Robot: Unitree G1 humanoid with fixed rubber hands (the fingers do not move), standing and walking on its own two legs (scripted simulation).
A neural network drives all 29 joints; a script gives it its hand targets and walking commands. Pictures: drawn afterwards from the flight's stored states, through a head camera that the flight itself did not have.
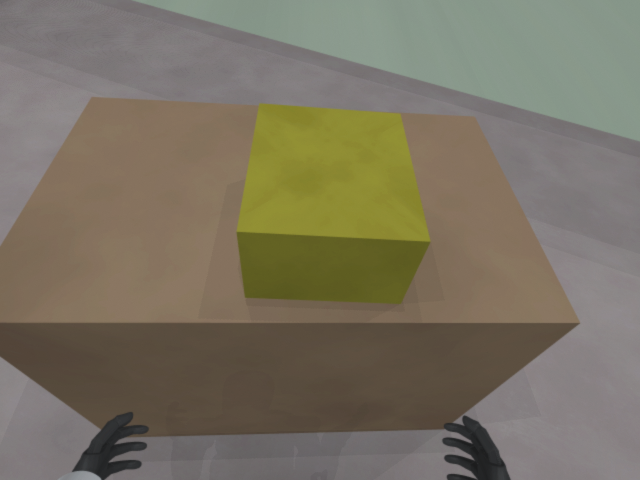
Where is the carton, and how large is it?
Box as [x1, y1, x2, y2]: [236, 103, 430, 303]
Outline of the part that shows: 259,103 236,231 245,297 400,303 430,241 400,114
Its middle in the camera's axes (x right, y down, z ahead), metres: +0.01 -0.07 +0.66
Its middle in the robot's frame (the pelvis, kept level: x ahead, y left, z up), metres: +0.55 -0.03 +0.00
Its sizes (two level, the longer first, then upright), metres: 0.300 0.255 0.164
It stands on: a pedestal, 0.69 m high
